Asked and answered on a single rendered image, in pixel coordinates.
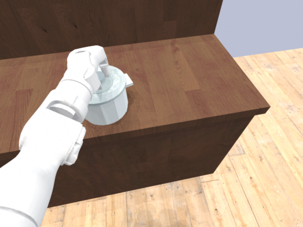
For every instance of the table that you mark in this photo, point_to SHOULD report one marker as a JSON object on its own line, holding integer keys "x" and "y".
{"x": 189, "y": 103}

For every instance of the robot left forearm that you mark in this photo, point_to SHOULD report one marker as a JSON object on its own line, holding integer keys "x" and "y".
{"x": 73, "y": 93}

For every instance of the robot left hand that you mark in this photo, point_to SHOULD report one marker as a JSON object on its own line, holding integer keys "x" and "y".
{"x": 102, "y": 59}

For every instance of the pot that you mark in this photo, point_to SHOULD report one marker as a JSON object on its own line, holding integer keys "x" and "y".
{"x": 110, "y": 112}

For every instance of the knob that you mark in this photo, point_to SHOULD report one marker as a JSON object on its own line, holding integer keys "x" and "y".
{"x": 101, "y": 76}

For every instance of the robot left upper arm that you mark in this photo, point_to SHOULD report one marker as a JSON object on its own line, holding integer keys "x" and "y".
{"x": 26, "y": 182}

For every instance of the lid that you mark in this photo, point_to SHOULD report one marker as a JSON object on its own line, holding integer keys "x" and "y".
{"x": 112, "y": 87}

